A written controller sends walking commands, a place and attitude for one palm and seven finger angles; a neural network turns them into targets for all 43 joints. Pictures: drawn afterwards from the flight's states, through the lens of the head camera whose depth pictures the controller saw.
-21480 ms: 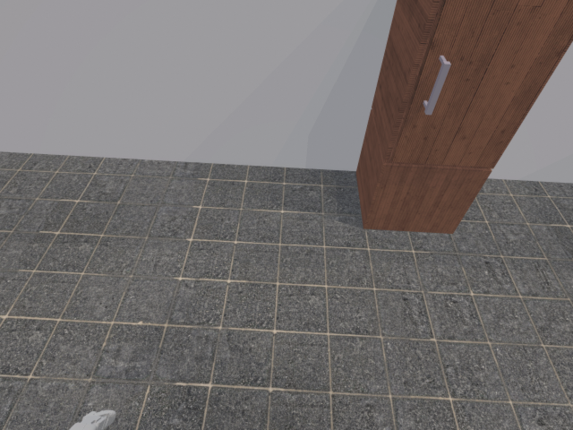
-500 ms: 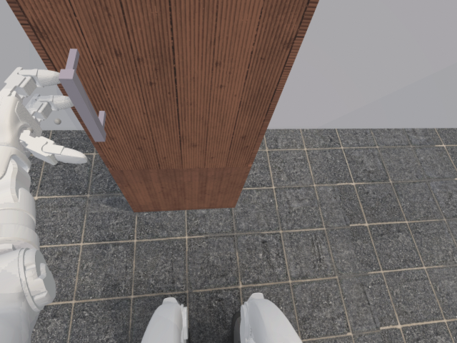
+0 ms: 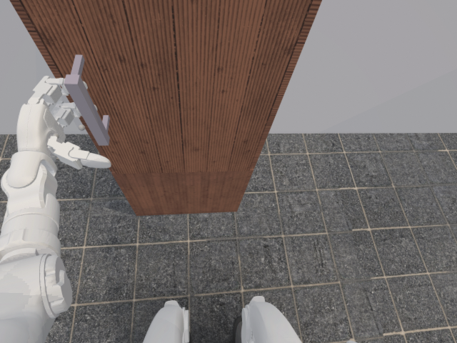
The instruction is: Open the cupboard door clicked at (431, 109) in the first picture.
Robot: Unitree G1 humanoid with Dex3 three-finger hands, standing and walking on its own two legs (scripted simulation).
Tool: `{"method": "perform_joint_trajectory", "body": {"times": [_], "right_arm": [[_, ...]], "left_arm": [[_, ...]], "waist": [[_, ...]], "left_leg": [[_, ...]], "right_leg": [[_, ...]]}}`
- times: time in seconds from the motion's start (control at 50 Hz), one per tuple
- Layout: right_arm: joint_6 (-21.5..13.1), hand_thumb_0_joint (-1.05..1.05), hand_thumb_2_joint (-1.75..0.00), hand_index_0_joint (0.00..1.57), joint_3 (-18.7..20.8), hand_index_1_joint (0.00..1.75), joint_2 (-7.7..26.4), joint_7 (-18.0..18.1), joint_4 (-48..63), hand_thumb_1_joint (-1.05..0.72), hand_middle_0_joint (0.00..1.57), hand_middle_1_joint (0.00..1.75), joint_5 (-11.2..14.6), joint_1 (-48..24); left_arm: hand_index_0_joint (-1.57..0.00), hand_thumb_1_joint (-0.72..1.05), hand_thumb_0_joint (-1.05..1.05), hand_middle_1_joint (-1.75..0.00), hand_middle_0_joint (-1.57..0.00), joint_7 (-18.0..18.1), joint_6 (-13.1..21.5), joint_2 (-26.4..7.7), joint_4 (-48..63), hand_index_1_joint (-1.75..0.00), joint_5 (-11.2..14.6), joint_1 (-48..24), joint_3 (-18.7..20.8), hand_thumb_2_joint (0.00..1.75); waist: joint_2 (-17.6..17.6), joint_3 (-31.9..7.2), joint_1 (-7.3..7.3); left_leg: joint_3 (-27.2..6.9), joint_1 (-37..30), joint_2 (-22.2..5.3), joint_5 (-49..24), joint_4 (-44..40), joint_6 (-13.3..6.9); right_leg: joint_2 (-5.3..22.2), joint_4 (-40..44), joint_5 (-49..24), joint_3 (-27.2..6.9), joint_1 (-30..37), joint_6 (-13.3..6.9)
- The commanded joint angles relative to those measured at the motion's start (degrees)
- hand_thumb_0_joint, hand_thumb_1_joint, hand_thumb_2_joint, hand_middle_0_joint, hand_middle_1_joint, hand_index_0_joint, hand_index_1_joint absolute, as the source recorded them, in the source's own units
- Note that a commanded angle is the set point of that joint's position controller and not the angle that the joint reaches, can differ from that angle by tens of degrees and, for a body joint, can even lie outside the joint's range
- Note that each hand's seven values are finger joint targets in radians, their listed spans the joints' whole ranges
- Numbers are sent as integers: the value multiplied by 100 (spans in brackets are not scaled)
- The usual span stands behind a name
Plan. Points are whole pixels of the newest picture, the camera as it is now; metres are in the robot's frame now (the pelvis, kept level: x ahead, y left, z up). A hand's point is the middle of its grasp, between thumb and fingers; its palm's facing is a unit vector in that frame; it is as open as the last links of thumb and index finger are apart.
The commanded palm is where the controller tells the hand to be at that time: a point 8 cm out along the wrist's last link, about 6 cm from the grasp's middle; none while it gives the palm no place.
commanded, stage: slide the fingers in behind the handle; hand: left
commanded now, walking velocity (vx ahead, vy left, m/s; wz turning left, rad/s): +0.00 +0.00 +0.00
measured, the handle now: (92, 105) +0.50 +0.23 +0.05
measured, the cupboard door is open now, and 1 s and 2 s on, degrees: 0 0 7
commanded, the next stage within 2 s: close the thumb around the handle in 0.76 s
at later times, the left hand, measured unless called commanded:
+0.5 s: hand (100, 127) +0.46 +0.21 +0.05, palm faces +0.05 -1.00 +0.00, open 13.8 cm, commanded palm +0.44 +0.25 +0.06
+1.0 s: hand (100, 126) +0.46 +0.21 +0.05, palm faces +0.04 -1.00 +0.00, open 13.3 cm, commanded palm +0.44 +0.25 +0.06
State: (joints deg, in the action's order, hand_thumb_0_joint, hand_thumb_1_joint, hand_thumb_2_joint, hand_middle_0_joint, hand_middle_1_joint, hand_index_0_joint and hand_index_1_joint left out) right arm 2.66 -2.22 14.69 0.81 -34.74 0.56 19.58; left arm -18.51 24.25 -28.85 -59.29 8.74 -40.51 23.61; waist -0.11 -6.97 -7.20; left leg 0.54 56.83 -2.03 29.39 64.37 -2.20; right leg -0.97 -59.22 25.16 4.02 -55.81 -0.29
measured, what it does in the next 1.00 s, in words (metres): stands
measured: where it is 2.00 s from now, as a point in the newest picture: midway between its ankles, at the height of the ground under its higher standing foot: outside the picture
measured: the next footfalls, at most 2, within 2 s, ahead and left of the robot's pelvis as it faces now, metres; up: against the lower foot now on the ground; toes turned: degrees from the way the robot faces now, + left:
none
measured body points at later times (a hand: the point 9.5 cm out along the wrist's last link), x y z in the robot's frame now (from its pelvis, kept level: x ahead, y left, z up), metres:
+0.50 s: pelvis +0.00 +0.00 +0.00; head +0.12 +0.03 +0.43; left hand +0.45 +0.26 +0.05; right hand +0.05 -0.27 -0.11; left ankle +0.01 +0.09 -0.66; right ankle +0.03 -0.12 -0.66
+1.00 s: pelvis -0.01 -0.01 +0.00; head +0.12 +0.02 +0.43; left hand +0.46 +0.26 +0.05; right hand +0.04 -0.27 -0.11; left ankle +0.01 +0.09 -0.66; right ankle +0.03 -0.12 -0.66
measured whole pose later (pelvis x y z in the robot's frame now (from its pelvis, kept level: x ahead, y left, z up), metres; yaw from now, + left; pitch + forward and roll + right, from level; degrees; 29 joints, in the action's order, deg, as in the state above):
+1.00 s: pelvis -0.01 -0.01 +0.00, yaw +0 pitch +22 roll -3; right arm 2.7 -2.1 14.8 0.5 -35.1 0.4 19.8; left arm -15.9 25.4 -26.6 -61.0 8.1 -42.4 22.1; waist -0.2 -6.9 -7.6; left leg 0.6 57.3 -2.0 29.0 64.6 -1.8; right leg -1.0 -60.2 25.1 3.8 -56.7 -0.7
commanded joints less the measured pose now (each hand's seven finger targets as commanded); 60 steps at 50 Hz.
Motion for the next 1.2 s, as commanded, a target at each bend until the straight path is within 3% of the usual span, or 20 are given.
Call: {"method": "perform_joint_trajectory", "body": {"times": [0.0, 0.08, 0.2, 0.26, 0.3, 0.36, 0.44, 0.48, 0.54, 0.58, 0.6, 0.64, 0.72, 0.82, 0.84, 0.9, 1.04, 1.08, 1.16, 1.18], "right_arm": [[-81, 0, -90, 20, 396, 30, 1075, 72, 308, -90, 20, 30, -38, 777], [-87, 0, -90, 20, 392, 30, 1041, 69, 283, -90, 20, 30, -12, 707], [-88, 0, -90, 20, 386, 30, 1030, 55, 294, -90, 20, 30, -54, 746], [-94, 0, -90, 20, 398, 30, 987, 20, 303, -90, 20, 30, -52, 694], [-98, 0, -90, 20, 406, 30, 1016, 16, 299, -90, 20, 30, -59, 716], [-86, 0, -90, 20, 402, 30, 1032, 43, 257, -90, 20, 30, -34, 704], [-83, 0, -90, 20, 395, 30, 1019, 38, 298, -90, 20, 30, -62, 738], [-91, 0, -90, 20, 387, 30, 973, 12, 315, -90, 20, 30, -59, 687], [-69, 0, -90, 20, 362, 30, 1013, 33, 301, -90, 20, 30, -39, 684], [-83, 0, -90, 20, 362, 30, 1010, 47, 344, -90, 20, 30, -29, 660], [-85, 0, -90, 20, 368, 30, 1042, 65, 334, -90, 20, 30, -44, 691], [-95, 0, -90, 20, 370, 30, 999, 55, 337, -90, 20, 30, -33, 680], [-93, 0, -90, 20, 358, 30, 1046, 75, 323, -90, 20, 30, -37, 713], [-90, 0, -90, 20, 356, 30, 1041, 69, 321, -90, 20, 30, -49, 751], [-94, 0, -90, 20, 370, 30, 1018, 65, 325, -90, 20, 30, -40, 742], [-100, 0, -90, 20, 368, 30, 1045, 57, 320, -90, 20, 30, -58, 766], [-98, 0, -90, 20, 384, 30, 1016, 35, 290, -90, 20, 30, -57, 740], [-91, 0, -90, 20, 375, 30, 1040, 35, 299, -90, 20, 30, -46, 733], [-84, 0, -90, 20, 380, 30, 1037, 43, 322, -90, 20, 30, -50, 735], [-86, 0, -90, 20, 370, 30, 1030, 43, 316, -90, 20, 30, -52, 732]], "left_arm": [[-30, -50, 0, -120, -30, -32, 409, -1142, 1340, -120, 122, -2280, -55, 30], [-30, -50, 0, -120, -30, 27, 332, -918, 1198, -120, 182, -2294, -153, 30], [-30, -50, 0, -120, -30, 235, 458, -1136, 1185, -120, -3, -2376, -16, 30], [-30, -50, 0, -120, -30, 211, 488, -700, 1245, -120, -3, -2391, -351, 30], [-30, -50, 0, -120, -30, 211, 496, -674, 1291, -120, 54, -2398, -350, 30], [-30, -50, 0, -120, -30, 284, 441, -802, 1115, -120, 96, -2538, -212, 30], [-30, -50, 0, -120, -30, 406, 525, -1134, 1274, -120, -69, -2530, 5, 30], [-30, -50, 0, -120, -30, 400, 530, -814, 1232, -120, -62, -2409, -223, 30], [-30, -50, 0, -120, -30, 362, 495, -1014, 1014, -120, -8, -2490, -83, 30], [-30, -50, 0, -120, -30, 327, 470, -959, 970, -120, 28, -2483, -97, 30], [-30, -50, 0, -120, -30, 327, 506, -1222, 1035, -120, 36, -2502, 118, 30], [-30, -50, 0, -120, -30, 294, 505, -967, 1070, -120, 45, -2505, -84, 30], [-30, -50, 0, -120, -30, 277, 501, -1265, 1000, -120, 17, -2573, 92, 30], [-30, -50, 0, -120, -30, 260, 483, -1252, 1034, -120, 11, -2590, 81, 30], [-30, -50, 0, -120, -30, 249, 485, -1068, 1074, -120, 7, -2571, -63, 30], [-31, -33, 0, -122, -31, 262, 458, -1111, 981, -122, 60, -2486, 31, 37], [-34, 6, 0, -126, -34, 340, 507, -930, 1235, -126, 11, -2576, -153, 54], [-35, 17, 0, -127, -35, 361, 463, -929, 1009, -127, 21, -2432, -130, 59], [-36, 40, 0, -130, -36, 385, 491, -1067, 1039, -130, -3, -2395, 9, 68], [-37, 45, 0, -130, -37, 385, 487, -1017, 1012, -130, -17, -2449, -65, 71]], "waist": [[-875, -2619, -67], [-823, -2453, -75], [-670, -2434, -60], [-955, -2527, -88], [-920, -2591, -86], [-598, -2443, -125], [-730, -2737, -11], [-834, -2615, -59], [-525, -2355, -118], [-577, -2353, -110], [-584, -2459, -50], [-682, -2576, -79], [-619, -2501, -89], [-690, -2631, -69], [-797, -2659, -83], [-621, -2532, -72], [-876, -2673, -72], [-535, -2406, -117], [-651, -2499, -18], [-642, -2435, -86]], "left_leg": [[-435, -2325, 10, -2620, -821, 158], [-398, -2150, 27, -2316, -881, 160], [-369, -1909, 58, -2231, -818, 120], [-363, -2152, 56, -2254, -830, 155], [-408, -2254, 46, -2354, -820, 162], [-388, -1947, 58, -2058, -846, 134], [-357, -1990, 86, -2265, -816, 130], [-317, -2027, 81, -2212, -810, 133], [-293, -1625, 98, -1837, -826, 89], [-267, -1577, 118, -1730, -849, 82], [-291, -1625, 107, -1854, -816, 77], [-271, -1752, 113, -1900, -820, 89], [-272, -1600, 98, -1846, -789, 73], [-283, -1665, 105, -1988, -769, 74], [-305, -1812, 94, -2066, -786, 101], [-315, -1709, 94, -2010, -775, 86], [-345, -2028, 72, -2134, -813, 137], [-326, -1770, 77, -1912, -838, 106], [-296, -1744, 100, -1942, -838, 109], [-298, -1742, 93, -1953, -840, 102]], "right_leg": [[-171, 554, -1570, -136, 948, -152], [-148, 602, -1436, -128, 936, -126], [-133, 527, -1507, -183, 1064, -131], [-135, 557, -1434, -177, 901, -135], [-151, 530, -1449, -143, 861, -157], [-135, 577, -1375, -170, 994, -119], [-123, 495, -1570, -213, 1197, -124], [-126, 542, -1512, -204, 1065, -116], [-131, 594, -1382, -251, 1216, -99], [-120, 630, -1319, -276, 1242, -100], [-127, 573, -1416, -270, 1287, -125], [-125, 590, -1434, -274, 1250, -101], [-126, 562, -1416, -297, 1231, -97], [-128, 529, -1520, -289, 1278, -101], [-126, 524, -1523, -258, 1176, -111], [-143, 533, -1468, -240, 1191, -114], [-145, 537, -1455, -205, 1062, -118], [-149, 600, -1350, -217, 1107, -103], [-134, 574, -1410, -236, 1197, -114], [-139, 576, -1427, -232, 1165, -109]]}}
